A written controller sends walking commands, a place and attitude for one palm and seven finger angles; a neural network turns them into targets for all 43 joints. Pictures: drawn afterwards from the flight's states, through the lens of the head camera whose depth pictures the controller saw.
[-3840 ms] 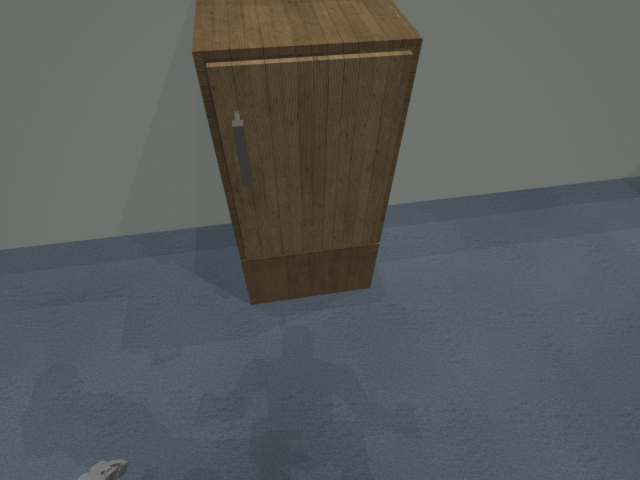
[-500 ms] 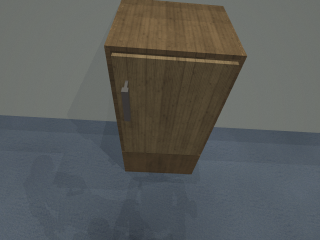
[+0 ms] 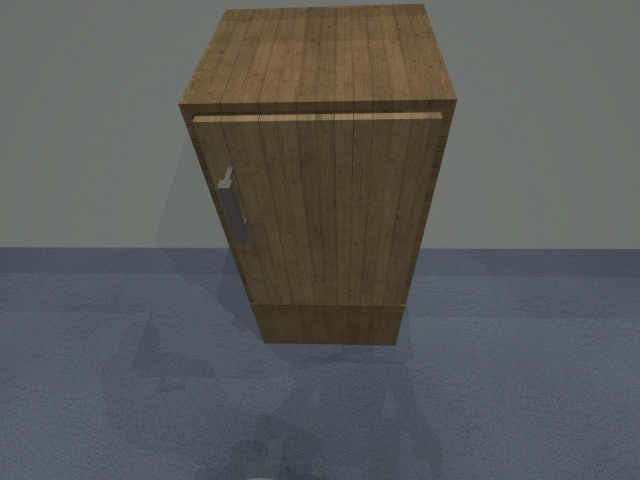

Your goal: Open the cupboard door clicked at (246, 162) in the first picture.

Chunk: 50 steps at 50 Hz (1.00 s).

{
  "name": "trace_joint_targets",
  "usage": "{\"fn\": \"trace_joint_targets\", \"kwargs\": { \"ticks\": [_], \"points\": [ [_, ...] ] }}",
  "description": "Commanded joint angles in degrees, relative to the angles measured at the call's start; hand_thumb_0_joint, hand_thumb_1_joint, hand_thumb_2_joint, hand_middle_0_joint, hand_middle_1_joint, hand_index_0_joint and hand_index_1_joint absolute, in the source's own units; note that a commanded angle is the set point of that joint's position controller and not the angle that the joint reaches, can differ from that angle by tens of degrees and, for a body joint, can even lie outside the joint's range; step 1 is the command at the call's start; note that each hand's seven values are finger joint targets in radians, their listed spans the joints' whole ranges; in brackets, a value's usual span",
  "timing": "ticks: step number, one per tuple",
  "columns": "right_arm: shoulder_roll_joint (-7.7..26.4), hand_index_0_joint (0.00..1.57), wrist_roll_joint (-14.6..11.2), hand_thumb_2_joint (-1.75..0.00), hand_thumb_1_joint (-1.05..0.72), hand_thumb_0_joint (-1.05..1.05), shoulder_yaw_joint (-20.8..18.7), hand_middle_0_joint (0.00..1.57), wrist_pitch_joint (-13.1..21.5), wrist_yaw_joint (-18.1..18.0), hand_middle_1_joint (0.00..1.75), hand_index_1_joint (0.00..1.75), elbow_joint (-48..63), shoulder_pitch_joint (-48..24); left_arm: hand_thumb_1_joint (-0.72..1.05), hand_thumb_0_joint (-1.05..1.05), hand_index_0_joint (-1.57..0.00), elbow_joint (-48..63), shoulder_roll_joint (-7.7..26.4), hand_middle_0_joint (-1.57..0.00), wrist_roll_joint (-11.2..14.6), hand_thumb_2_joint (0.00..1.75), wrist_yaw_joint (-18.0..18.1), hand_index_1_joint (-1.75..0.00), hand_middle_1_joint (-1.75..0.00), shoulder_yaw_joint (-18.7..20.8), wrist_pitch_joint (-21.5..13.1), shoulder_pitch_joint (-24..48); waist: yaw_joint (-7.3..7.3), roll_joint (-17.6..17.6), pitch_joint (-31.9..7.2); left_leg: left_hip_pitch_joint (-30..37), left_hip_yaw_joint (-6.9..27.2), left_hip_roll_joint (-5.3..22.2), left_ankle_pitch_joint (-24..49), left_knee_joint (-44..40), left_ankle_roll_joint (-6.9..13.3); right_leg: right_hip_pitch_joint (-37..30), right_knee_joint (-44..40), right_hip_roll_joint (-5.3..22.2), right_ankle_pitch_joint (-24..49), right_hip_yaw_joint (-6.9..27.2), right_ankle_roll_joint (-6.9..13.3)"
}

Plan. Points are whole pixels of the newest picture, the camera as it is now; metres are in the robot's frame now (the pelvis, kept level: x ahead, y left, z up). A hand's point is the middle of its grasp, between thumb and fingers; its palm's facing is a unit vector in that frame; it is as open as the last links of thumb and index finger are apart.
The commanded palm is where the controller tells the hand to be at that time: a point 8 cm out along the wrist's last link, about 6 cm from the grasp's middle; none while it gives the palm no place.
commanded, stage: come to a stop and stand still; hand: left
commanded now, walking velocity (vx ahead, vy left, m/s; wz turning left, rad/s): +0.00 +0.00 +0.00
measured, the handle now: (236, 206) +0.58 +0.22 -0.05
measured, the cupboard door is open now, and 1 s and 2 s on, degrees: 0 0 0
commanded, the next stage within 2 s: look again from close up in 0.66 s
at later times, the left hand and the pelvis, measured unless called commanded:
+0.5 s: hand out of the picture +0.01 +0.22 -0.18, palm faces +0.02 -0.98 -0.17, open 7.3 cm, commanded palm none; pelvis +0.00 +0.05 +0.00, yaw -1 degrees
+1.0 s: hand out of the picture +0.04 +0.25 -0.18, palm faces +0.02 -0.97 -0.26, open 7.4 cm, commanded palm none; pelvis -0.01 +0.05 -0.01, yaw +0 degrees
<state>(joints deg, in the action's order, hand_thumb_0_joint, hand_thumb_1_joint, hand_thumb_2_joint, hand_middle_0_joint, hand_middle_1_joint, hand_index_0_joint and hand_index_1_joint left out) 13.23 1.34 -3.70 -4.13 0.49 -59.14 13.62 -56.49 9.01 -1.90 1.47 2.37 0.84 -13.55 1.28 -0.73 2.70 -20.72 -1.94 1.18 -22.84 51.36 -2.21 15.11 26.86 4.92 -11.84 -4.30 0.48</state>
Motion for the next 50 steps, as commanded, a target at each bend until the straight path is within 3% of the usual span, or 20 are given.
{"fn": "trace_joint_targets", "kwargs": {
  "ticks": [1, 4, 5, 6, 7, 8, 10, 13, 15, 16, 17, 24, 37, 38, 39, 40, 41, 44, 47, 50],
  "points": [
    [1.01, 0.20, -0.59, -0.90, -0.90, 0.00, 0.29, 0.20, 2.53, -0.51, 0.30, 0.30, 4.78, -1.12, 0.90, 0.00, -0.20, 1.39, 13.13, -0.20, -0.16, 0.90, 0.56, -0.30, -0.30, 3.15, -0.76, -4.45, 2.24, 12.35, -4.38, -0.53, -0.69, 0.08, -1.44, -11.23, 0.20, -7.68, -9.64, 13.11, 9.42, 13.45, 8.44],
    [0.38, 0.20, -0.70, -0.90, -0.90, 0.00, 0.77, 0.20, 3.25, -1.05, 0.30, 0.30, 2.12, 5.70, 0.90, 0.00, -0.20, 1.12, 12.28, -0.20, 0.46, 0.90, 0.44, -0.30, -0.30, 2.89, -0.21, -0.95, -1.39, 11.38, -5.12, 11.78, -2.60, -0.64, 8.03, -26.18, 0.84, -0.61, -6.48, 9.60, 3.89, 9.90, 4.86],
    [1.42, 0.20, -0.69, -0.90, -0.90, 0.00, 0.89, 0.20, 3.78, -1.27, 0.30, 0.30, 1.22, 7.39, 0.90, 0.00, -0.20, 1.25, 10.39, -0.20, 0.86, 0.90, 0.35, -0.30, -0.30, 2.41, 0.08, -0.33, -2.03, 6.73, -4.83, 15.92, -0.64, 1.21, 10.10, -30.32, 1.36, 3.19, -3.32, 6.53, -0.96, 7.85, 2.72],
    [4.47, 0.20, -0.20, -0.90, -0.90, 0.00, 0.51, 0.20, 4.22, -1.44, 0.30, 0.30, 1.63, 7.15, 0.90, 0.00, -0.20, 1.65, 7.54, -0.20, 1.23, 0.90, 0.08, -0.30, -0.30, 1.78, 0.47, -0.97, -1.62, -3.60, -3.97, 15.08, 8.14, 8.47, 10.92, -33.60, 3.82, 6.97, 1.44, 1.71, -6.47, 3.78, 0.00],
    [7.40, 0.20, -0.02, -0.90, -0.90, 0.00, 0.28, 0.20, 4.18, -1.74, 0.30, 0.30, 2.69, 5.52, 0.90, 0.00, -0.20, 2.15, 5.05, -0.20, 1.17, 0.90, -0.06, -0.30, -0.30, 1.32, 0.51, -0.77, -0.95, -9.39, -1.91, 8.77, 13.93, 14.68, 8.62, -37.45, 6.86, 6.30, 4.64, -0.76, -9.24, 0.00, -1.69],
    [7.68, 0.20, -0.04, -0.90, -0.90, 0.00, 0.39, 0.20, 4.11, -1.90, 0.30, 0.30, 3.32, 2.73, 0.90, 0.00, -0.20, 2.05, 4.85, -0.20, 0.72, 0.90, -0.26, -0.30, -0.30, 0.96, 0.51, -0.34, -0.07, -7.64, 0.07, 2.55, 15.51, 15.76, 4.23, -39.33, 8.60, 3.64, 6.94, -1.42, -9.75, 0.02, -2.10],
    [5.02, 0.20, -0.07, -0.90, -0.90, 0.00, 1.20, 0.20, 4.69, -2.47, 0.30, 0.30, 2.50, -0.21, 0.90, 0.00, -0.20, -0.18, 5.06, -0.20, 0.49, 0.90, -0.45, -0.30, -0.30, 0.65, 0.68, 0.08, 0.29, -11.97, 2.15, 2.27, 10.62, 11.48, 8.45, -39.88, 7.65, 2.07, 9.03, -1.13, -7.56, 1.28, -1.87],
    [3.47, 0.20, -0.42, -0.90, -0.90, 0.00, 1.70, 0.20, 5.01, -2.96, 0.30, 0.30, 1.10, 0.00, 0.90, 0.00, -0.20, -3.37, 5.28, -0.20, 0.86, 0.90, -0.62, -0.30, -0.30, 0.07, -0.21, -3.66, 1.16, -6.91, -0.62, 8.07, 5.00, 7.91, 23.47, -32.10, 5.91, -2.07, 0.08, -0.67, 1.97, 2.62, -1.47],
    [2.36, 0.20, -0.85, -0.90, -0.90, 0.00, 1.73, 0.20, 5.43, -2.75, 0.30, 0.30, 0.06, 2.18, 0.90, 0.00, -0.20, -4.80, 6.81, -0.20, 0.91, 0.90, -0.25, -0.30, -0.30, -0.30, -0.92, -4.99, 0.13, -2.79, -3.44, 9.57, 3.22, 5.67, 22.06, -29.55, 4.06, -6.09, -3.45, 2.21, 10.78, 5.37, -0.70],
    [2.11, 0.20, -0.88, -0.90, -0.90, 0.00, 1.85, 0.20, 5.15, -2.65, 0.30, 0.30, -0.47, 2.53, 0.90, 0.00, -0.20, -5.23, 7.39, -0.20, 0.99, 0.90, -0.19, -0.30, -0.30, -0.22, -1.19, -3.89, -0.67, 2.62, -3.46, 10.18, 2.46, 5.29, 20.01, -28.82, 3.06, -5.79, -3.53, 2.42, 12.54, 6.22, -0.32],
    [2.15, 0.20, -0.89, -0.90, -0.90, 0.00, 1.93, 0.20, 5.04, -2.63, 0.30, 0.30, -1.07, 3.19, 0.90, 0.00, -0.20, -5.46, 7.04, -0.20, 1.08, 0.90, -0.14, -0.30, -0.30, -0.44, -1.30, -3.07, -1.07, 4.51, -2.81, 10.64, 2.32, 5.23, 18.67, -29.32, 2.78, -5.03, -3.93, 2.68, 12.41, 6.21, -0.23],
    [1.65, 0.20, -0.89, -0.90, -0.90, 0.00, 2.52, 0.20, 5.68, -2.76, 0.30, 0.30, -3.39, 3.83, 0.90, 0.00, -0.20, -6.87, 5.79, -0.20, 1.13, 0.90, 0.20, -0.30, -0.30, -0.86, -1.09, -3.16, -0.66, -0.23, -1.29, 10.85, 2.78, 5.85, 20.12, -32.31, 3.03, -5.96, -4.68, 1.77, 9.47, 4.71, -0.88],
    [0.70, 0.20, -0.89, -0.90, -0.90, 0.00, 2.53, 0.20, 5.88, -3.06, 0.30, 0.30, -5.20, 6.04, 0.90, 0.00, -0.20, -7.96, 4.99, -0.20, 1.26, 0.90, 0.45, -0.30, -0.30, -1.17, -1.24, -4.12, -0.77, -0.02, 0.21, 11.39, 2.67, 5.79, 21.16, -33.00, 2.98, -6.62, -5.13, 1.62, 10.48, 4.37, -0.80],
    [8.28, 0.20, -0.82, -0.90, -0.90, 0.00, 2.01, 0.20, 5.92, -2.24, 0.30, 0.30, 1.00, 3.33, 0.90, 0.00, -0.20, -2.23, 14.69, -0.20, 0.43, 0.90, 0.34, -0.30, -0.30, -1.34, -2.60, -2.82, -1.72, 2.44, 5.91, 7.27, 4.21, 2.88, 23.73, -32.31, 2.42, -5.20, -1.24, -0.53, 10.54, 2.97, 0.51],
    [8.43, 0.20, -0.08, -0.90, -0.90, 0.00, 0.55, 0.20, 7.39, -2.72, 0.30, 0.30, 2.88, 4.09, 0.90, 0.00, -0.20, -1.22, 10.88, -0.20, 0.54, 0.90, 0.77, -0.30, -0.30, 0.14, -2.53, -4.13, -1.07, -0.50, -1.54, 7.47, 4.67, 5.03, 27.66, -27.29, 3.49, -6.20, 2.74, 1.05, 9.25, 3.93, 0.75],
    [7.85, 0.20, -0.19, -0.90, -0.90, 0.00, 0.25, 0.20, 7.66, -3.11, 0.30, 0.30, 3.26, 4.29, 0.90, 0.00, -0.20, -0.08, 11.47, -0.20, 0.54, 0.90, 0.68, -0.30, -0.30, 0.16, -2.61, -3.72, -1.44, -3.49, -7.54, 10.63, 4.79, 5.04, 31.66, -25.02, 4.19, -6.81, 4.00, 1.14, 12.47, 3.80, 1.57],
    [6.92, 0.20, -0.40, -0.90, -0.90, 0.00, 0.16, 0.20, 7.57, -3.38, 0.30, 0.30, 3.80, 4.56, 0.90, 0.00, -0.20, 0.65, 10.55, -0.20, 0.60, 0.90, 0.68, -0.30, -0.30, 0.14, -2.61, -4.26, -1.50, -2.41, -9.77, 11.68, 4.97, 5.26, 32.00, -23.68, 4.52, -6.61, 3.59, 1.04, 13.07, 3.81, 1.85],
    [6.59, 0.20, -0.43, -0.90, -0.90, 0.00, -0.05, 0.20, 6.49, -3.16, 0.30, 0.30, 5.33, 4.70, 0.90, 0.00, -0.20, 2.43, 10.84, -0.20, 0.60, 0.90, 0.65, -0.30, -0.30, 0.57, -1.99, -4.14, -1.82, 2.77, -5.76, 7.36, 3.52, 3.94, 24.07, -21.87, 4.59, -6.07, 2.81, 1.61, 14.50, 4.43, 2.20],
    [8.44, 0.20, -0.43, -0.90, -0.90, 0.00, -0.45, 0.20, 5.98, -2.89, 0.30, 0.30, 6.53, 2.63, 0.90, 0.00, -0.20, 4.30, 12.86, -0.20, 0.64, 0.90, 0.49, -0.30, -0.30, 1.02, -1.66, -2.16, -1.81, -0.48, -1.51, 5.12, 3.85, 4.21, 21.08, -23.64, 4.67, -3.81, 2.84, 1.30, 11.77, 4.38, 2.08],
    [9.27, 0.20, -0.31, -0.90, -0.90, 0.00, -0.17, 0.20, 5.67, -2.33, 0.30, 0.30, 7.35, 0.54, 0.90, 0.00, -0.20, 4.93, 14.15, -0.20, 0.79, 0.90, 0.24, -0.30, -0.30, 1.01, -1.64, -1.02, -1.47, -0.30, -0.51, 4.00, 4.18, 4.22, 16.12, -24.88, 4.68, -3.74, 1.02, 1.34, 7.37, 4.99, 1.65]
  ]
}}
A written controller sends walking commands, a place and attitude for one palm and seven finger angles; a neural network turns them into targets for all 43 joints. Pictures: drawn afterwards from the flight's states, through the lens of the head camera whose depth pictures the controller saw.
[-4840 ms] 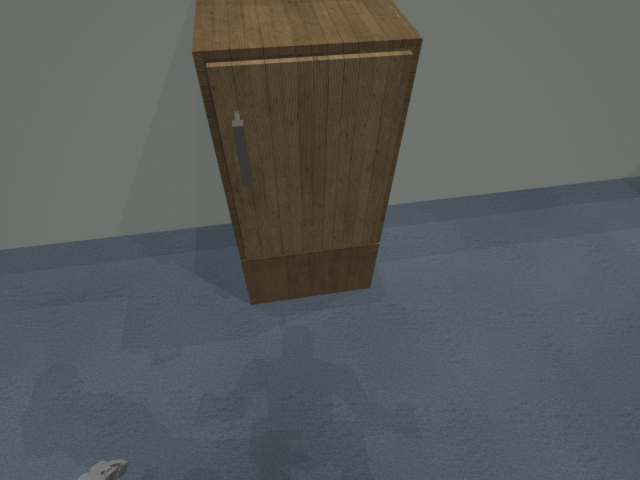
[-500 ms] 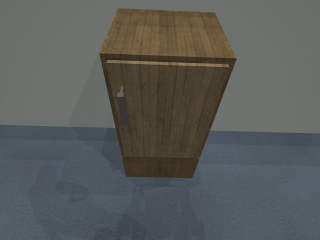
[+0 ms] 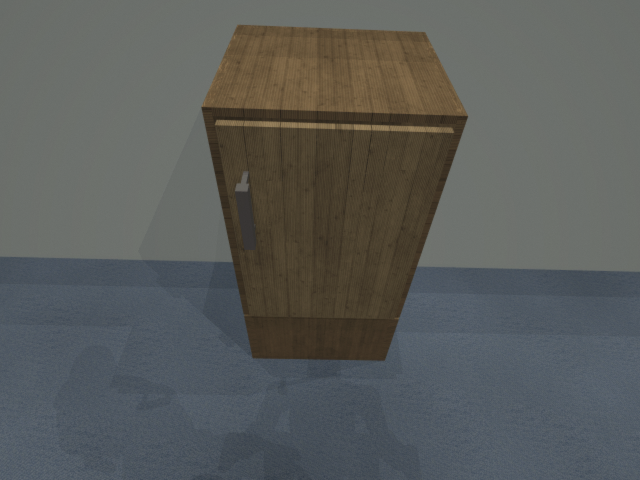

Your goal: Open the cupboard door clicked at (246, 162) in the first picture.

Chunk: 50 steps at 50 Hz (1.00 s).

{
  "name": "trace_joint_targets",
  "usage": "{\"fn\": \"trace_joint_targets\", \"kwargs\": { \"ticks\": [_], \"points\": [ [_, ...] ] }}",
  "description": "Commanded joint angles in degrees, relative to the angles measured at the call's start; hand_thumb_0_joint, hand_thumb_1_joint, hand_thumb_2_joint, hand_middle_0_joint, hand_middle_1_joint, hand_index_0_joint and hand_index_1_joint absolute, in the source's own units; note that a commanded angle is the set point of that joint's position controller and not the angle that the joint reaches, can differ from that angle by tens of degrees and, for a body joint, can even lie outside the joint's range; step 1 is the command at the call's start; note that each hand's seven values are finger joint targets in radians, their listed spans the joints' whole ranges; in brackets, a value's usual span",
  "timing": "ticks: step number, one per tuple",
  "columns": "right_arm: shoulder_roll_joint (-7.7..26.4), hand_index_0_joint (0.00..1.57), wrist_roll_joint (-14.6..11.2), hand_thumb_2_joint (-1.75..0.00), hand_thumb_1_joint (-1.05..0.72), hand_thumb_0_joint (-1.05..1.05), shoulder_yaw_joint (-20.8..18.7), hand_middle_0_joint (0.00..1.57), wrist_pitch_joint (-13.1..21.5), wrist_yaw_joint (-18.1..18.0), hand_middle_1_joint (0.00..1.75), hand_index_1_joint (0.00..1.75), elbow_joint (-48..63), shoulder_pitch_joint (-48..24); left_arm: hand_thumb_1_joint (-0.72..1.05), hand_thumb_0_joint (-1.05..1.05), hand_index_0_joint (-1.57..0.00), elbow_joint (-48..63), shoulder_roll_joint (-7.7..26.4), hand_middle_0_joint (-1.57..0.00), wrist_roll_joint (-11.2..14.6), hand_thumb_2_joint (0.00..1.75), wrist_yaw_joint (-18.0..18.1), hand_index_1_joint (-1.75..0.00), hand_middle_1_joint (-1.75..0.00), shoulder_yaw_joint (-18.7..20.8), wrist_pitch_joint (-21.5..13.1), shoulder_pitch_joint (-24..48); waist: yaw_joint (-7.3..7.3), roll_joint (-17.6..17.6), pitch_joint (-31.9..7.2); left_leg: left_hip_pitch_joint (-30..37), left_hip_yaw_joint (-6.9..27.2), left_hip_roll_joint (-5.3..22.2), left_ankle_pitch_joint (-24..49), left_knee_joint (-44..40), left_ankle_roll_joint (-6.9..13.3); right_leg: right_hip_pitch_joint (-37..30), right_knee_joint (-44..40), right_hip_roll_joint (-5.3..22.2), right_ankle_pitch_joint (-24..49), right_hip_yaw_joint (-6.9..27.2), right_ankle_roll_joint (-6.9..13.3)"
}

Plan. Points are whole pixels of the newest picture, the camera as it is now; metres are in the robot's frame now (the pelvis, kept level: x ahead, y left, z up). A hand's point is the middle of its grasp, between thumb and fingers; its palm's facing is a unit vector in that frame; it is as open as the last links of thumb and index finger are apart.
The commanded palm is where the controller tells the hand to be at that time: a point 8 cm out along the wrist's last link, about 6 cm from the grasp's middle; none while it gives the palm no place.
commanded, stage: look again from close up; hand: left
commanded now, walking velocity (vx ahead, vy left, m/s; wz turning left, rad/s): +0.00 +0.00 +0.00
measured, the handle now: (248, 211) +0.59 +0.17 -0.04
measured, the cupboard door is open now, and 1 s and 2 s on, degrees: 0 0 0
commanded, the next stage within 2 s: shuffle to correct the standing spot in 0.30 s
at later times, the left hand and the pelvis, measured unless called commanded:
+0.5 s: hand out of the picture +0.01 +0.22 -0.15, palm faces +0.01 -0.95 -0.30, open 7.4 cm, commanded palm none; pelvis -0.03 +0.00 +0.01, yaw +0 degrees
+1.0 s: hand out of the picture -0.02 +0.12 -0.18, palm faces +0.07 -0.99 -0.10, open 7.4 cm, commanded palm none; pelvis +0.04 -0.02 +0.00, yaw +0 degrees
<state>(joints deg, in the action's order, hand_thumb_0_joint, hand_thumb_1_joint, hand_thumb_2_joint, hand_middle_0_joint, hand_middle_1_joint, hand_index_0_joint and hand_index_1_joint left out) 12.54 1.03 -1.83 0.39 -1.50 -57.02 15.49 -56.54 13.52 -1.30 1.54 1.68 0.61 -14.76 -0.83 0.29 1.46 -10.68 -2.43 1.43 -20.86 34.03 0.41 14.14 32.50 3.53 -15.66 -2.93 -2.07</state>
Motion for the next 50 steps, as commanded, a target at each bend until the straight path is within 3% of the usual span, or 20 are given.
{"fn": "trace_joint_targets", "kwargs": {
  "ticks": [1, 5, 13, 20, 22, 26, 29, 34, 37, 38, 40, 42, 43, 44, 45, 46, 47, 48, 49, 50],
  "points": [
    [10.49, 0.20, 0.02, -0.90, -0.90, 0.00, -2.03, 0.20, 1.07, -0.16, 0.30, 0.30, 5.47, -2.08, 0.90, 0.00, -0.20, 5.23, 10.29, -0.20, 0.19, 0.90, 0.10, -0.30, -0.30, 1.75, -1.47, 1.17, 0.50, -0.21, 1.41, -6.56, 5.05, 3.87, 12.13, -8.30, 2.02, -2.48, -5.56, 2.87, 9.44, 3.95, 4.09],
    [12.09, 0.20, 0.09, -0.90, -0.90, 0.00, -1.74, 0.20, 1.08, 0.49, 0.30, 0.30, 5.47, -4.22, 0.90, 0.00, -0.20, 5.23, 11.89, -0.20, 0.25, 0.90, -0.24, -0.30, -0.30, 1.46, -1.73, 3.22, 0.58, -1.68, 0.85, -5.62, 5.50, 4.08, 8.27, -10.80, 1.84, -2.51, -8.22, 3.12, 4.71, 4.68, 3.62],
    [14.14, 0.20, 0.08, -0.90, -0.90, 0.00, -1.14, 0.20, 0.88, 1.32, 0.30, 0.30, 4.71, -5.65, 0.90, 0.00, -0.20, 3.93, 13.12, -0.20, 0.15, 0.90, -0.63, -0.30, -0.30, 0.76, -1.67, 4.77, 0.77, -1.12, 1.41, -6.74, 7.05, 4.41, -0.27, -16.04, 1.38, -2.93, -11.67, 3.28, -1.07, 4.68, 2.61],
    [13.88, 0.20, -0.05, -0.90, -0.90, 0.00, -0.71, 0.20, 0.79, 1.47, 0.30, 0.30, 2.59, -4.77, 0.90, 0.00, -0.20, 2.01, 12.77, -0.20, 0.26, 0.90, -0.57, -0.30, -0.30, 0.32, -1.83, 3.60, 0.76, 0.23, 0.72, -5.80, 6.47, 4.31, 1.26, -16.29, 1.00, -3.35, -13.16, 3.80, -0.08, 4.74, 2.33],
    [8.85, 0.20, 0.15, -0.90, -0.90, 0.00, 0.57, 0.20, 0.19, 1.51, 0.30, 0.30, 0.69, -2.19, 0.90, 0.00, -0.20, 0.01, 7.82, -0.20, 0.40, 0.90, -0.35, -0.30, -0.30, -0.81, -1.24, 0.54, 0.59, 0.57, -0.23, -5.26, 5.97, 4.23, -1.90, -16.40, 0.28, -3.75, -13.22, 3.55, -3.70, 4.33, 1.62],
    [8.51, 0.20, 0.39, -0.90, -0.90, 0.00, 0.25, 0.20, -0.74, 1.23, 0.30, 0.30, -0.79, -0.05, 0.90, 0.00, -0.20, -1.00, 6.32, -0.20, -0.07, 0.90, -0.44, -0.30, -0.30, -0.72, -0.63, -2.76, 0.71, -0.29, 4.47, -8.55, 7.02, 5.16, -12.07, -17.81, 1.04, -0.45, -11.41, 1.84, -11.03, 3.30, 1.90],
    [7.98, 0.20, 0.21, -0.90, -0.90, 0.00, -0.02, 0.20, -0.50, 0.91, 0.30, 0.30, -1.63, 1.50, 0.90, 0.00, -0.20, -1.59, 4.67, -0.20, -0.09, 0.90, -0.63, -0.30, -0.30, -0.48, -0.82, -5.34, 0.81, -2.24, 5.13, -8.41, 7.78, 6.16, -12.09, -17.80, 1.99, -0.23, -9.09, 1.05, -8.63, 2.28, 2.53],
    [5.57, 0.20, -0.10, -0.90, -0.90, 0.00, -0.61, 0.20, 0.08, 0.20, 0.30, 0.30, -3.02, 4.50, 0.90, 0.00, -0.20, -2.49, 2.37, -0.20, -0.10, 0.90, -0.76, -0.30, -0.30, 0.08, -1.20, -9.26, 0.89, -2.26, 6.96, -8.64, 6.94, 6.66, -9.86, -15.22, 2.62, 0.48, -7.94, 0.94, -6.85, 2.78, 3.71],
    [3.02, 0.20, -0.20, -0.90, -0.90, 0.00, -0.59, 0.20, 0.55, -0.23, 0.30, 0.30, -3.72, 6.14, 0.90, 0.00, -0.20, -3.57, 1.20, -0.20, -0.04, 0.90, -0.61, -0.30, -0.30, 0.59, -1.56, -12.20, 1.21, 1.01, 6.41, -9.05, 3.96, 5.03, -4.76, -9.43, 2.35, -1.12, -9.13, 2.21, -5.07, 5.75, 5.13],
    [1.91, 0.20, -0.28, -0.90, -0.90, 0.00, -0.53, 0.20, 0.69, -0.30, 0.30, 0.30, -3.97, 6.82, 0.90, 0.00, -0.20, -3.97, 1.51, -0.20, -0.02, 0.90, -0.52, -0.30, -0.30, 0.87, -1.74, -13.29, 1.23, 3.75, 5.27, -9.67, 2.07, 3.89, -3.19, -6.34, 2.01, -2.94, -9.89, 3.11, -4.53, 7.03, 5.95],
    [-0.47, 0.20, -0.32, -0.90, -0.90, 0.00, -0.21, 0.20, 1.01, -0.36, 0.30, 0.30, -3.95, 6.72, 0.90, 0.00, -0.20, -4.93, 2.01, -0.20, 0.07, 0.90, -0.17, -0.30, -0.30, 1.64, -1.88, -15.93, 1.79, 8.49, 3.65, -12.61, -2.49, 1.14, -2.66, 2.16, 1.17, -5.91, -12.95, 6.99, -4.34, 12.01, 8.43],
    [-1.84, 0.20, -0.32, -0.90, -0.90, 0.00, -0.09, 0.20, 1.27, -0.33, 0.30, 0.30, -3.94, 6.59, 0.90, 0.00, -0.20, -5.33, 1.48, -0.20, 0.05, 0.90, 0.15, -0.30, -0.30, 1.96, -2.00, -16.07, 0.98, 8.24, 3.19, -11.46, -3.50, 1.48, -3.46, 4.30, 1.11, -4.40, -13.97, 9.35, -3.24, 13.82, 10.71],
    [-2.28, 0.20, -0.34, -0.90, -0.90, 0.00, -0.07, 0.20, 1.33, -0.31, 0.30, 0.30, -4.61, 7.74, 0.90, 0.00, -0.20, -5.08, 1.14, -0.20, 0.03, 0.90, 0.24, -0.30, -0.30, 1.89, -1.81, -14.72, -0.07, 4.86, 3.83, -8.07, -3.77, 2.02, -2.09, 1.42, 1.24, -1.34, -12.20, 8.40, -3.33, 11.63, 10.40],
    [-2.61, 0.20, -0.36, -0.90, -0.90, 0.00, 0.13, 0.20, 1.60, -0.34, 0.30, 0.30, -5.66, 10.15, 0.90, 0.00, -0.20, -4.51, -0.35, -0.20, 0.12, 0.90, 0.16, -0.30, -0.30, 1.69, -1.62, -12.71, -1.39, 1.05, 4.19, -3.03, -2.55, 2.83, 2.51, -3.93, 1.36, 2.39, -8.27, 5.59, -0.47, 7.87, 8.83],
    [-1.26, 0.20, -0.37, -0.90, -0.90, 0.00, -0.10, 0.20, 1.85, -0.67, 0.30, 0.30, -7.41, 13.26, 0.90, 0.00, -0.20, -4.02, -2.72, -0.20, 0.12, 0.90, 0.08, -0.30, -0.30, 1.17, -1.44, -11.23, -2.06, -6.50, 4.90, 2.10, 2.49, 6.75, 14.25, -8.28, 2.23, 5.90, -1.52, 1.11, 4.69, 2.39, 6.07],
    [1.45, 0.20, -0.24, -0.90, -0.90, 0.00, -0.77, 0.20, 1.86, -1.30, 0.30, 0.30, -9.12, 16.02, 0.90, 0.00, -0.20, -3.54, -4.08, -0.20, 0.00, 0.90, 0.08, -0.30, -0.30, 0.93, -1.46, -10.40, -2.22, -13.54, 3.78, 5.70, 7.65, 12.39, 29.95, -10.41, 4.07, 7.61, 4.92, -1.55, 5.82, -3.01, 3.51],
    [2.49, 0.20, -0.19, -0.90, -0.90, 0.00, -0.84, 0.20, 1.55, -1.96, 0.30, 0.30, -9.58, 15.71, 0.90, 0.00, -0.20, -3.07, -4.65, -0.20, -0.17, 0.90, 0.23, -0.30, -0.30, 0.73, -1.39, -9.71, -1.50, -15.22, 4.42, 7.18, 8.12, 14.69, 45.24, -9.53, 5.74, 8.49, 5.41, -2.14, 1.43, -4.33, 2.84],
    [2.19, 0.20, -0.24, -0.90, -0.90, 0.00, -0.68, 0.20, 1.19, -2.18, 0.30, 0.30, -9.12, 14.00, 0.90, 0.00, -0.20, -3.39, -4.65, -0.20, 0.05, 0.90, 0.33, -0.30, -0.30, 0.63, -1.37, -10.08, -0.63, -12.95, 4.78, 7.42, 6.15, 14.07, 53.44, -6.95, 5.72, 6.47, 1.29, -1.83, -0.90, -4.09, 2.97],
    [2.07, 0.20, -0.35, -0.90, -0.90, 0.00, -0.66, 0.20, 0.96, -2.38, 0.30, 0.30, -8.00, 11.59, 0.90, 0.00, -0.20, -4.06, -4.94, -0.20, 0.26, 0.90, 0.33, -0.30, -0.30, 0.83, -1.34, -12.15, 0.60, -8.47, 5.04, 4.76, 3.27, 11.35, 52.87, -3.71, 4.04, 1.15, -3.36, -1.32, 8.03, -4.01, 3.06],
    [0.96, 0.20, -0.64, -0.90, -0.90, 0.00, -0.71, 0.20, 0.92, -2.52, 0.30, 0.30, -6.85, 9.98, 0.90, 0.00, -0.20, -5.28, -4.03, -0.20, 0.27, 0.90, 0.59, -0.30, -0.30, 1.12, -1.57, -15.70, 1.86, -2.38, 4.19, 0.26, 0.00, 7.82, 47.96, 0.65, 1.86, -5.45, -4.75, 0.50, 26.05, -1.40, 3.42]
  ]
}}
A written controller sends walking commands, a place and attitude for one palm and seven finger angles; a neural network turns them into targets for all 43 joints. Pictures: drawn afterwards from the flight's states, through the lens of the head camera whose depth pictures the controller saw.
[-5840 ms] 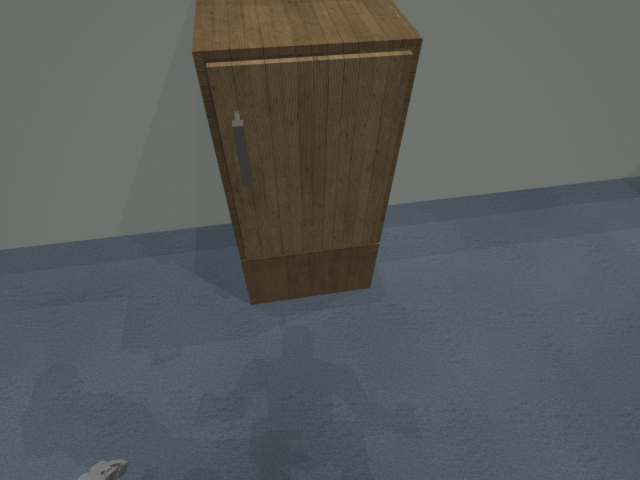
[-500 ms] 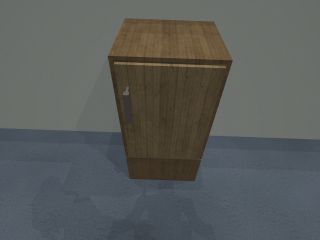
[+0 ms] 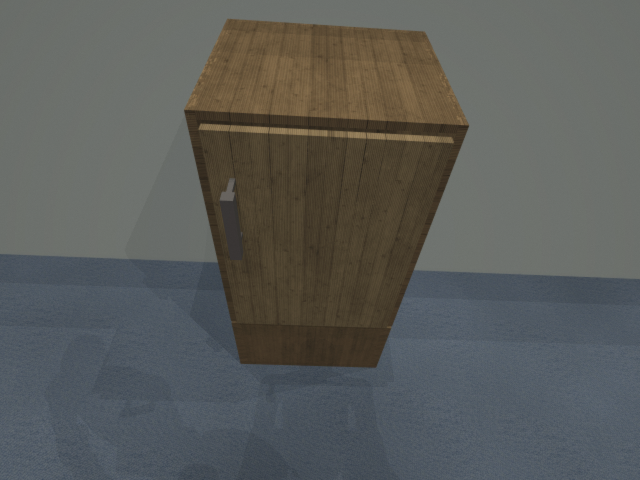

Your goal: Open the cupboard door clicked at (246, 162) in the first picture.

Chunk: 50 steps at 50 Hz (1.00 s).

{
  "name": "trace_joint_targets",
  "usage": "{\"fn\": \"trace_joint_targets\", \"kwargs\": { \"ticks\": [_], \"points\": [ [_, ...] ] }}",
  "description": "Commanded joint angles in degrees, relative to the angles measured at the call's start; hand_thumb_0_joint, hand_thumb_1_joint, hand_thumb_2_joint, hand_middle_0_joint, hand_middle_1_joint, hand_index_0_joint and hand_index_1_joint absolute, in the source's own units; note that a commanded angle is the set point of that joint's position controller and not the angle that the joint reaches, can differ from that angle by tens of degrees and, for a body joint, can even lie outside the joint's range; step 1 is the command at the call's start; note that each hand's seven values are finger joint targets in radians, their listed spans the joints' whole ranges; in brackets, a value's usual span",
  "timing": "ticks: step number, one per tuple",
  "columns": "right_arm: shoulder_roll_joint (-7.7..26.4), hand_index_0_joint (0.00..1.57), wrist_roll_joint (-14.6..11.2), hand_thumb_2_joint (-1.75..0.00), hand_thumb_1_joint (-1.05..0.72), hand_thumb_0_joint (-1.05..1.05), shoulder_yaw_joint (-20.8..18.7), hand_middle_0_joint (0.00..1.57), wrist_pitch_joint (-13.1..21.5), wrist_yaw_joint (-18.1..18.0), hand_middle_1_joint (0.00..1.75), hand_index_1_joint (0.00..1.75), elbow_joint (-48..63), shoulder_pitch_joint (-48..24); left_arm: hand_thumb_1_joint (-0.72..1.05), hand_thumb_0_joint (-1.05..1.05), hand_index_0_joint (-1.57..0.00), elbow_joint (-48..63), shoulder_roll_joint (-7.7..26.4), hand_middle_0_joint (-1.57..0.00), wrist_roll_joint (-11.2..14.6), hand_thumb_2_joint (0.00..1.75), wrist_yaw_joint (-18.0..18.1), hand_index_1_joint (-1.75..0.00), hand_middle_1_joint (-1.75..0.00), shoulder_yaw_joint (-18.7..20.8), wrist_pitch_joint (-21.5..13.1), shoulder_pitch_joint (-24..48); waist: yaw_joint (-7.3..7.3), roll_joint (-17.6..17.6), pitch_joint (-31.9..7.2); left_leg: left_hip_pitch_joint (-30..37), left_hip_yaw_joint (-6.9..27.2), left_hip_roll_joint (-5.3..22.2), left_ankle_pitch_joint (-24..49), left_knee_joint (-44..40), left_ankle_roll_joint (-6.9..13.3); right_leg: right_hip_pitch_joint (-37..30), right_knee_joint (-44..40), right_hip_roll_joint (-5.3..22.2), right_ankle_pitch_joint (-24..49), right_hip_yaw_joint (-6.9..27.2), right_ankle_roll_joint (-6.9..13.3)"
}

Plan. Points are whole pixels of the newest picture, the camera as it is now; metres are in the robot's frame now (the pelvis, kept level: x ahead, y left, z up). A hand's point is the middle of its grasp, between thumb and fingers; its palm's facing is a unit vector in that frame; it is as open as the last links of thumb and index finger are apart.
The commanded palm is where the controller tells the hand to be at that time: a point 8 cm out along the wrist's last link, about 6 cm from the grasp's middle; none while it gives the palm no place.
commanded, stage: come to a stop and stand still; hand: left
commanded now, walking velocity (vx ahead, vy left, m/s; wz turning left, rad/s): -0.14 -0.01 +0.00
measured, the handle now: (234, 220) +0.55 +0.19 -0.04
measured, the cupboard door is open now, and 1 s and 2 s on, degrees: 0 0 0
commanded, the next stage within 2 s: look again from close up in 0.80 s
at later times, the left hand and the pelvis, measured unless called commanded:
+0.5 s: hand out of the picture -0.01 +0.20 -0.16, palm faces +0.04 -0.98 -0.20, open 7.3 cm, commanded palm none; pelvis -0.04 +0.02 +0.01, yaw +0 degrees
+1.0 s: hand out of the picture -0.11 +0.17 -0.17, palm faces +0.03 -0.99 -0.16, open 7.4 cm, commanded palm none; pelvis -0.06 +0.02 +0.01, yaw +0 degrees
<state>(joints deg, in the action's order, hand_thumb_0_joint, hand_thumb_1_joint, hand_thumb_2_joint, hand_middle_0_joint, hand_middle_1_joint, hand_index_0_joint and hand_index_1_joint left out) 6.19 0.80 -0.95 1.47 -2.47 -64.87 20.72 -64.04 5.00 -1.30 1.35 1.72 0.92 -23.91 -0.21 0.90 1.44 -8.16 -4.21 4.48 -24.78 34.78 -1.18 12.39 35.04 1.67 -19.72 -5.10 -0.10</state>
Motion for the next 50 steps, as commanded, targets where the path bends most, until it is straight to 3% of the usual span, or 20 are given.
{"fn": "trace_joint_targets", "kwargs": {
  "ticks": [1, 2, 3, 4, 5, 8, 10, 13, 18, 21, 27, 32, 44, 45, 46, 47, 49, 50],
  "points": [
    [5.75, 0.20, -0.80, -0.90, -0.90, 0.00, -1.43, 0.20, -0.23, -1.55, 0.30, 0.30, 2.13, 3.59, 0.90, 0.00, -0.20, 1.45, 6.34, -0.20, 0.32, 0.90, 1.32, -0.30, -0.30, 1.43, -2.02, -8.55, 1.41, 2.91, 2.07, -7.11, -0.26, 2.18, 41.19, 1.74, 1.69, -9.75, -6.08, 5.27, 48.28, 3.03, 2.10],
    [4.63, 0.20, -1.06, -0.90, -0.90, 0.00, -1.28, 0.20, -0.49, -1.33, 0.30, 0.30, 2.77, 2.43, 0.90, 0.00, -0.20, 1.34, 7.52, -0.20, 0.39, 0.90, 1.73, -0.30, -0.30, 1.61, -2.02, -8.67, 1.46, 4.72, -0.20, -9.81, -1.21, 0.24, 26.81, 2.05, 0.69, -13.59, -5.80, 8.74, 58.81, 4.28, 3.51],
    [3.69, 0.20, -1.14, -0.90, -0.90, 0.00, -1.29, 0.20, -0.73, -1.09, 0.30, 0.30, 3.05, 1.20, 0.90, 0.00, -0.20, 1.57, 8.01, -0.20, 0.33, 0.90, 1.95, -0.30, -0.30, 1.54, -1.96, -7.38, 1.21, 4.31, -1.33, -10.67, -1.18, -0.30, 16.58, 1.03, 0.22, -14.68, -5.35, 10.71, 62.21, 4.82, 4.76],
    [3.07, 0.20, -1.14, -0.90, -0.90, 0.00, -1.37, 0.20, -0.96, -0.90, 0.30, 0.30, 3.16, 0.36, 0.90, 0.00, -0.20, 2.18, 8.23, -0.20, 0.23, 0.90, 2.00, -0.30, -0.30, 1.37, -1.65, -5.30, 0.79, 3.88, -0.70, -9.51, -1.09, -0.38, 13.00, -0.88, 0.17, -12.61, -5.60, 11.25, 60.39, 4.65, 4.95],
    [2.73, 0.20, -1.09, -0.90, -0.90, 0.00, -1.46, 0.20, -1.11, -0.73, 0.30, 0.30, 3.05, 0.60, 0.90, 0.00, -0.20, 2.96, 8.08, -0.20, 0.20, 0.90, 2.02, -0.30, -0.30, 1.21, -1.41, -3.23, 0.11, 2.76, -0.27, -7.11, -0.64, 0.06, 17.41, -4.39, 0.27, -9.98, -5.20, 10.30, 56.52, 4.03, 4.20],
    [5.52, 0.20, -0.61, -0.90, -0.90, 0.00, -2.08, 0.20, -0.87, -0.98, 0.30, 0.30, 2.32, 2.37, 0.90, 0.00, -0.20, 5.00, 6.85, -0.20, 0.39, 0.90, 2.08, -0.30, -0.30, 0.96, -0.99, 0.15, -0.28, -3.24, -0.48, 1.04, 0.79, 3.46, 48.07, -6.56, 1.58, -4.35, -3.06, 5.26, 40.80, 1.47, 0.77],
    [7.01, 0.20, -0.47, -0.90, -0.90, 0.00, -2.43, 0.20, -1.10, -1.13, 0.30, 0.30, 2.60, 2.39, 0.90, 0.00, -0.20, 5.73, 6.80, -0.20, 0.49, 0.90, 2.04, -0.30, -0.30, 1.22, -0.93, 0.78, -0.36, -3.61, -2.04, 3.45, 1.48, 4.59, 53.31, -5.89, 2.33, -3.65, -3.86, 4.26, 34.57, 1.09, 0.48],
    [7.42, 0.20, -0.35, -0.90, -0.90, 0.00, -2.25, 0.20, -1.11, -0.67, 0.30, 0.30, 3.30, 0.65, 0.90, 0.00, -0.20, 6.13, 7.12, -0.20, 0.47, 0.90, 1.83, -0.30, -0.30, 1.13, -0.91, 2.43, -0.20, -3.84, -3.27, 2.79, 1.60, 4.05, 46.59, -7.80, 2.48, -5.67, -5.70, 4.23, 31.26, 1.72, 0.59],
    [7.34, 0.20, -0.29, -0.90, -0.90, 0.00, -1.41, 0.20, -1.18, 0.20, 0.30, 0.30, 3.55, -2.08, 0.90, 0.00, -0.20, 5.55, 8.22, -0.20, 0.34, 0.90, 1.41, -0.30, -0.30, 0.34, -0.85, 4.97, 0.13, -0.43, 0.70, -1.92, 2.45, 3.19, 26.40, -13.42, 2.06, -6.19, -10.26, 4.81, 23.15, 2.90, 0.45],
    [7.87, 0.20, -0.23, -0.90, -0.90, 0.00, -0.97, 0.20, -1.08, 0.64, 0.30, 0.30, 3.33, -3.19, 0.90, 0.00, -0.20, 4.85, 8.40, -0.20, 0.32, 0.90, 1.20, -0.30, -0.30, -0.12, -0.76, 5.53, 0.54, -1.73, 4.71, -4.59, 3.43, 3.02, 15.71, -17.23, 2.24, -4.22, -13.55, 4.72, 14.03, 3.70, -0.08],
    [7.87, 0.20, -0.20, -0.90, -0.90, 0.00, -0.64, 0.20, -1.08, 1.09, 0.30, 0.30, 2.64, -2.18, 0.90, 0.00, -0.20, 3.71, 8.48, -0.20, 0.23, 0.90, 1.11, -0.30, -0.30, -0.45, -1.00, 4.49, 0.68, -1.61, 6.04, -6.62, 4.24, 2.52, 5.58, -20.55, 2.16, -3.31, -15.74, 4.82, 8.87, 4.30, -0.35],
    [7.42, 0.20, -0.23, -0.90, -0.90, 0.00, -0.60, 0.20, -1.10, 1.14, 0.30, 0.30, 2.14, -0.30, 0.90, 0.00, -0.20, 3.08, 7.85, -0.20, 0.19, 0.90, 1.15, -0.30, -0.30, -0.65, -1.23, 2.90, 0.44, -1.63, 5.87, -7.17, 4.28, 2.33, 3.87, -20.66, 2.20, -2.48, -15.99, 4.84, 8.20, 4.40, -0.26],
    [5.08, 0.20, -0.49, -0.90, -0.90, 0.00, -0.43, 0.20, -0.69, 0.74, 0.30, 0.30, 0.62, 3.10, 0.90, 0.00, -0.20, 1.10, 5.31, -0.20, 0.19, 0.90, 1.55, -0.30, -0.30, -0.90, -1.73, -1.06, 0.24, -0.88, 4.78, -5.78, 3.54, 2.19, 7.97, -18.76, 2.39, -1.36, -14.97, 4.85, 10.47, 4.76, 0.13],
    [8.29, 0.20, -0.37, -0.90, -0.90, 0.00, 0.17, 0.20, 0.59, 1.45, 0.30, 0.30, 5.28, -3.29, 0.90, 0.00, -0.20, -0.29, 8.87, -0.20, -0.44, 0.90, 3.20, -0.30, -0.30, -1.75, -2.76, -0.86, 1.76, 2.03, 6.95, -10.30, 1.56, 3.73, 19.75, -7.64, 1.03, 0.56, -10.49, 7.57, 24.83, 5.97, 1.01],
    [5.69, 0.20, -0.29, -0.90, -0.90, 0.00, -0.04, 0.20, 0.05, 1.50, 0.30, 0.30, 6.28, 0.02, 0.90, 0.00, -0.20, 1.19, 9.67, -0.20, 0.35, 0.90, 2.57, -0.30, -0.30, -1.23, -2.95, -0.20, -0.46, -2.59, 0.98, -7.18, 2.52, 0.29, 6.69, -10.66, 0.95, 0.60, -12.32, 7.99, 6.16, 6.68, 1.72],
    [5.74, 0.20, -0.02, -0.90, -0.90, 0.00, 0.14, 0.20, 0.19, 1.75, 0.30, 0.30, 6.20, 1.57, 0.90, 0.00, -0.20, 2.03, 9.61, -0.20, 0.16, 0.90, 2.03, -0.30, -0.30, -1.22, -2.88, 0.66, -0.68, -3.83, 0.13, -7.64, 3.29, 0.43, 4.99, -11.44, 1.50, 2.76, -10.47, 6.14, -0.86, 5.89, 1.95],
    [5.89, 0.20, 0.36, -0.90, -0.90, 0.00, 0.10, 0.20, 0.57, 1.75, 0.30, 0.30, 7.05, 1.89, 0.90, 0.00, -0.20, 2.34, 7.88, -0.20, -0.06, 0.90, 1.37, -0.30, -0.30, -1.23, -2.54, 1.05, -0.24, -8.36, 1.34, -10.63, 5.92, 2.22, 2.25, -15.15, 2.55, 2.79, -7.64, 4.30, 0.87, 3.31, 1.86],
    [6.12, 0.20, 0.23, -0.90, -0.90, 0.00, 0.06, 0.20, 0.52, 1.58, 0.30, 0.30, 7.44, 1.39, 0.90, 0.00, -0.20, 2.28, 7.10, -0.20, -0.07, 0.90, 1.13, -0.30, -0.30, -1.43, -2.37, 0.85, 0.22, -7.19, 2.90, -12.40, 7.10, 2.66, 0.03, -16.94, 3.08, 2.20, -7.24, 3.69, 2.29, 2.81, 1.73]
  ]
}}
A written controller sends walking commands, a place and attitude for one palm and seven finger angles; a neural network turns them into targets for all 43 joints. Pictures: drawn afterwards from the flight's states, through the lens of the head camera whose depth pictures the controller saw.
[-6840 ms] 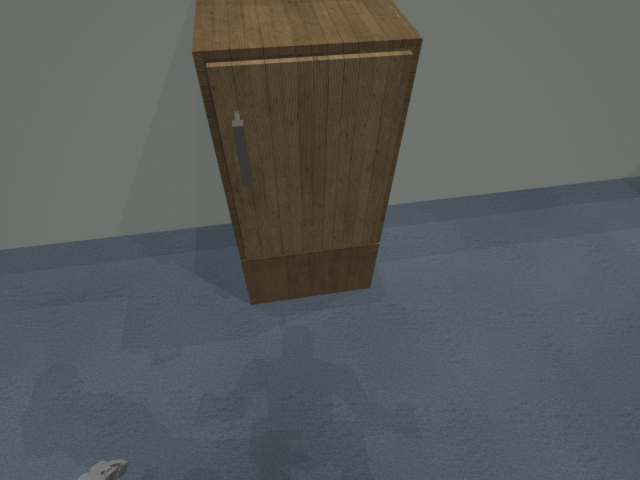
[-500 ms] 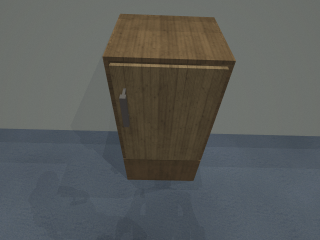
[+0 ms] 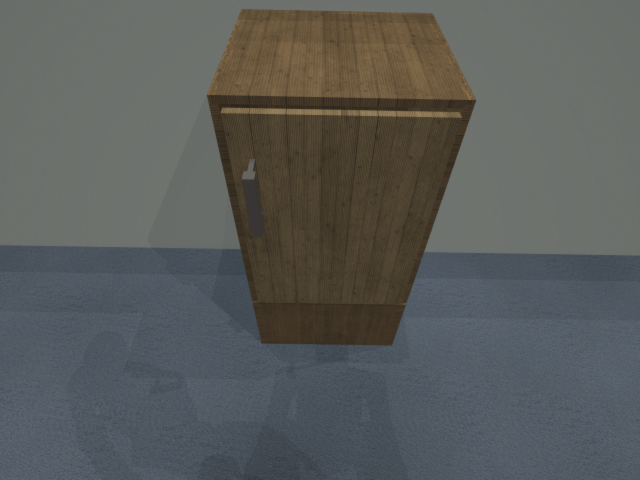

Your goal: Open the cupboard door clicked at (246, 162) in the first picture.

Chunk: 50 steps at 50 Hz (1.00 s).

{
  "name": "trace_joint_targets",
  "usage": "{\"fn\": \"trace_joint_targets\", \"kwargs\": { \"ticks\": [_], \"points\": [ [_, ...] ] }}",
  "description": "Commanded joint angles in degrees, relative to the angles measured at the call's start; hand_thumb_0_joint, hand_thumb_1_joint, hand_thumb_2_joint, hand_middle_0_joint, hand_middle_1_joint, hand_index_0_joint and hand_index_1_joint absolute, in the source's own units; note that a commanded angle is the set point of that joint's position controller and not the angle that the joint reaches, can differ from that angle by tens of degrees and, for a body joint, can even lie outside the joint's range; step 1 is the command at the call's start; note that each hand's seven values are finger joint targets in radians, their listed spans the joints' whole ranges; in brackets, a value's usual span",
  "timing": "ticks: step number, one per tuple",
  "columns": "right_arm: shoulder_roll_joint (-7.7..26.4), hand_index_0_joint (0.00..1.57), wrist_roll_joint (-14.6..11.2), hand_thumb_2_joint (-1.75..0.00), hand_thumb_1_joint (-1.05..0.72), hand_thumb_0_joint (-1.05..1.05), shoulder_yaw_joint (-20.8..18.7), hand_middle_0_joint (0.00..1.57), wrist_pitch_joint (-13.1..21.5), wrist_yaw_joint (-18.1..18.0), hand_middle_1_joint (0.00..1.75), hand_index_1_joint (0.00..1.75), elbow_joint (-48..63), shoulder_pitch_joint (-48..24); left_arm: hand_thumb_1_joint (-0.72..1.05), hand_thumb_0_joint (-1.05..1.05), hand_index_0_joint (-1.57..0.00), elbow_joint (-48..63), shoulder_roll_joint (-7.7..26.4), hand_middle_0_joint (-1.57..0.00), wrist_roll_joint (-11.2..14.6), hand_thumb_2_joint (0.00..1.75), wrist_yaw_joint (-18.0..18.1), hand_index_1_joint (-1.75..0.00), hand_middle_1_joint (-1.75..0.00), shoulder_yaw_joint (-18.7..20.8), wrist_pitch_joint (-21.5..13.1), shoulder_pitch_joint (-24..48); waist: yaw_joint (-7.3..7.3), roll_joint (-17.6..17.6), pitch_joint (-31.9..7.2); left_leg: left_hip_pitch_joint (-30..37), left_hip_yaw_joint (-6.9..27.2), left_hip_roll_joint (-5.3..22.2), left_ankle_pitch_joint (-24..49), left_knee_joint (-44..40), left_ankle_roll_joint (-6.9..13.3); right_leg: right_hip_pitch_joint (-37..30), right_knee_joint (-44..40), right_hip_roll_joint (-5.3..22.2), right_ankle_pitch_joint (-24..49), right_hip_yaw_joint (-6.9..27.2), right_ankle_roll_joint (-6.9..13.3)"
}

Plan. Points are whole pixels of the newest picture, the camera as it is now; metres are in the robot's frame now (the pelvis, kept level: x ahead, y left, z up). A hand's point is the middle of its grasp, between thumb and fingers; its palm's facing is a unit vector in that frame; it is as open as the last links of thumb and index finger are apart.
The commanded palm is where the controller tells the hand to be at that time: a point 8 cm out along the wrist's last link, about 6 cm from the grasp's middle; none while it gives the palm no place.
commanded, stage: look again from close up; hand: left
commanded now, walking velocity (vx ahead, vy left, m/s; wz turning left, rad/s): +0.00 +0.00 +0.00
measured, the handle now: (255, 199) +0.61 +0.16 -0.04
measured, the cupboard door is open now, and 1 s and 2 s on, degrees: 0 0 0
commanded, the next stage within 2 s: shuffle to correct the standing spot in 0.40 s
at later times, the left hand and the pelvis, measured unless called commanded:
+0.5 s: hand out of the picture +0.04 +0.15 -0.17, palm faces +0.02 -0.97 -0.23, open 7.3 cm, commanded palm none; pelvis +0.02 -0.03 +0.00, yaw +0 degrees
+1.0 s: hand out of the picture +0.06 +0.13 -0.18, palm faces +0.04 -0.98 -0.21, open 7.3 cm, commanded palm none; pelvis +0.05 -0.04 +0.00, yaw +0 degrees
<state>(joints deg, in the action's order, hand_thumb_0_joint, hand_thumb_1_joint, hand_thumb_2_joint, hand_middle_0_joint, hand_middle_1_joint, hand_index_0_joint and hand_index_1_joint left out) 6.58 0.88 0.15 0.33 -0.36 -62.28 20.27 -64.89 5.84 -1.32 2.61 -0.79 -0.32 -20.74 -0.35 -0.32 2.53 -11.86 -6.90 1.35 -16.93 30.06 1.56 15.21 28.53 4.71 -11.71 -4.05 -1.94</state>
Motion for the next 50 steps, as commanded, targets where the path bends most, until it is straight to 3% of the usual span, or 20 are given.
{"fn": "trace_joint_targets", "kwargs": {
  "ticks": [1, 4, 12, 17, 24, 25, 27, 30, 33, 36, 39, 43, 45, 48, 50],
  "points": [
    [6.06, 0.20, 0.06, -0.90, -0.90, 0.00, -1.13, 0.20, 1.65, -0.66, 0.30, 0.30, 5.10, 1.67, 0.90, 0.00, -0.20, 2.91, 5.56, -0.20, -0.07, 0.90, -0.28, -0.30, -0.30, 0.94, -1.12, -2.55, 0.54, -4.46, 2.63, -9.26, 9.99, 5.99, -8.15, -12.94, 0.66, -1.08, -0.68, 0.41, -4.29, 1.74, 3.56],
    [6.46, 0.20, 0.08, -0.90, -0.90, 0.00, -1.06, 0.20, 1.70, -0.74, 0.30, 0.30, 5.27, 1.84, 0.90, 0.00, -0.20, 2.86, 5.34, -0.20, -0.07, 0.90, -0.54, -0.30, -0.30, 0.89, -1.09, -2.11, 0.72, -0.78, 4.02, -9.24, 9.73, 5.67, -7.16, -13.58, 0.98, -1.34, -1.39, 0.74, -2.76, 1.97, 3.42],
    [6.83, 0.20, 0.03, -0.90, -0.90, 0.00, -0.56, 0.20, 1.70, -0.81, 0.30, 0.30, 3.35, 1.70, 0.90, 0.00, -0.20, 3.29, 7.06, -0.20, 0.30, 0.90, -0.62, -0.30, -0.30, 1.28, -1.40, 0.20, 0.14, 2.26, 3.31, -3.74, 6.53, 4.65, 1.80, -11.41, 0.28, -0.82, -4.41, 1.98, -0.31, 3.95, 3.28],
    [7.07, 0.20, 0.07, -0.90, -0.90, 0.00, -0.43, 0.20, 1.91, -0.92, 0.30, 0.30, 2.42, 0.96, 0.90, 0.00, -0.20, 3.49, 8.34, -0.20, 0.45, 0.90, -0.71, -0.30, -0.30, 1.57, -1.67, 1.33, 0.33, 1.64, 0.68, -1.21, 5.51, 4.59, 7.16, -9.91, -0.10, -3.00, -4.38, 2.66, 5.19, 4.21, 3.51],
    [7.01, 0.20, 0.01, -0.90, -0.90, 0.00, -0.43, 0.20, 1.73, -1.04, 0.30, 0.30, 1.07, 0.11, 0.90, 0.00, -0.20, 3.55, 9.36, -0.20, 0.46, 0.90, -0.69, -0.30, -0.30, 1.88, -1.69, 2.59, 0.41, 0.84, -0.09, -0.27, 4.94, 4.77, 8.85, -9.32, -0.65, -4.50, -4.60, 3.04, 9.08, 4.15, 3.77],
    [6.87, 0.20, 0.06, -0.90, -0.90, 0.00, -0.50, 0.20, 1.60, -1.07, 0.30, 0.30, 0.95, -0.05, 0.90, 0.00, -0.20, 3.47, 9.30, -0.20, 0.51, 0.90, -0.70, -0.30, -0.30, 1.94, -1.67, 2.58, 0.44, 1.54, -0.21, 0.02, 4.66, 4.80, 8.23, -9.18, -0.73, -4.31, -4.95, 3.13, 8.61, 4.25, 3.81],
    [6.65, 0.20, 0.32, -0.90, -0.90, 0.00, -0.49, 0.20, 1.27, -0.97, 0.30, 0.30, 0.48, 0.43, 0.90, 0.00, -0.20, 3.15, 8.95, -0.20, 0.34, 0.90, -0.88, -0.30, -0.30, 1.96, -1.41, 2.42, 0.26, 2.54, 0.61, -0.39, 4.21, 4.50, 2.03, -8.67, -0.61, -3.12, -5.34, 2.60, -0.55, 4.43, 4.14],
    [6.33, 0.20, 0.64, -0.90, -0.90, 0.00, -0.71, 0.20, 1.00, -0.73, 0.30, 0.30, 0.67, 0.35, 0.90, 0.00, -0.20, 3.71, 9.39, -0.20, 0.12, 0.90, -1.31, -0.30, -0.30, 2.55, -0.89, 2.08, 0.46, 0.89, 3.44, -2.85, 3.95, 4.10, -5.89, -7.61, -0.26, 0.03, -5.96, 2.11, -12.79, 5.64, 5.09],
    [6.04, 0.20, 0.78, -0.90, -0.90, 0.00, -1.00, 0.20, 0.96, -0.59, 0.30, 0.30, 1.09, 1.12, 0.90, 0.00, -0.20, 4.08, 9.59, -0.20, -0.01, 0.90, -1.64, -0.30, -0.30, 3.07, -0.89, 1.45, 0.18, 2.41, 4.89, -3.81, 3.55, 3.94, -8.18, -6.15, 0.08, 2.03, -6.21, 1.95, -17.38, 6.34, 5.81],
    [6.00, 0.20, 0.70, -0.90, -0.90, 0.00, -1.00, 0.20, 1.68, -0.76, 0.30, 0.30, 1.06, 2.28, 0.90, 0.00, -0.20, 4.41, 8.77, -0.20, 0.05, 0.90, -1.79, -0.30, -0.30, 3.30, -1.29, 1.13, -0.07, 0.39, 3.74, -2.57, 4.02, 4.88, -2.31, -5.23, 0.48, 1.82, -2.91, 1.31, -10.63, 5.15, 6.03],
    [5.82, 0.20, 0.32, -0.90, -0.90, 0.00, -0.79, 0.20, 2.23, -1.42, 0.30, 0.30, 0.33, 2.48, 0.90, 0.00, -0.20, 3.97, 7.75, -0.20, 0.07, 0.90, -1.35, -0.30, -0.30, 3.30, -1.63, 0.46, 0.45, -2.20, 1.46, -0.17, 3.73, 5.98, 14.57, -3.47, 0.12, -1.90, 1.88, 1.03, 9.06, 2.72, 5.24],
    [5.51, 0.20, -0.33, -0.90, -0.90, 0.00, -0.94, 0.20, 2.06, -2.38, 0.30, 0.30, -0.28, 1.81, 0.90, 0.00, -0.20, 2.99, 8.55, -0.20, 0.59, 0.90, -0.47, -0.30, -0.30, 3.29, -2.02, -0.34, 0.44, 0.10, -2.27, 2.73, 3.08, 5.65, 29.20, -2.58, -1.46, -6.96, 2.74, 2.69, 33.25, 3.02, 4.46],
    [5.91, 0.20, -0.52, -0.90, -0.90, 0.00, -1.45, 0.20, 1.53, -2.64, 0.30, 0.30, -0.08, 1.73, 0.90, 0.00, -0.20, 3.35, 8.96, -0.20, 0.71, 0.90, -0.03, -0.30, -0.30, 3.49, -1.66, -0.28, 0.47, -0.09, -3.88, 4.40, 2.65, 5.85, 31.53, -2.34, -1.58, -7.44, 3.76, 3.20, 35.91, 2.90, 4.08],
    [5.85, 0.20, -0.47, -0.90, -0.90, 0.00, -2.19, 0.20, 0.93, -2.79, 0.30, 0.30, 0.67, 1.16, 0.90, 0.00, -0.20, 4.73, 8.93, -0.20, 0.43, 0.90, 0.27, -0.30, -0.30, 3.93, -0.89, 0.52, 0.49, -1.03, -3.99, 5.29, 2.02, 6.21, 34.49, -1.78, -1.28, -5.81, 5.07, 2.94, 34.14, 2.93, 3.92],
    [6.19, 0.20, -0.29, -0.90, -0.90, 0.00, -2.53, 0.20, 0.46, -2.75, 0.30, 0.30, 1.20, 0.51, 0.90, 0.00, -0.20, 5.66, 9.19, -0.20, 0.32, 0.90, 0.31, -0.30, -0.30, 4.21, -0.51, 0.74, 0.66, 0.51, -4.63, 4.85, 2.14, 6.30, 31.98, -0.80, -1.12, -5.27, 5.11, 3.12, 31.96, 3.31, 4.09]
  ]
}}
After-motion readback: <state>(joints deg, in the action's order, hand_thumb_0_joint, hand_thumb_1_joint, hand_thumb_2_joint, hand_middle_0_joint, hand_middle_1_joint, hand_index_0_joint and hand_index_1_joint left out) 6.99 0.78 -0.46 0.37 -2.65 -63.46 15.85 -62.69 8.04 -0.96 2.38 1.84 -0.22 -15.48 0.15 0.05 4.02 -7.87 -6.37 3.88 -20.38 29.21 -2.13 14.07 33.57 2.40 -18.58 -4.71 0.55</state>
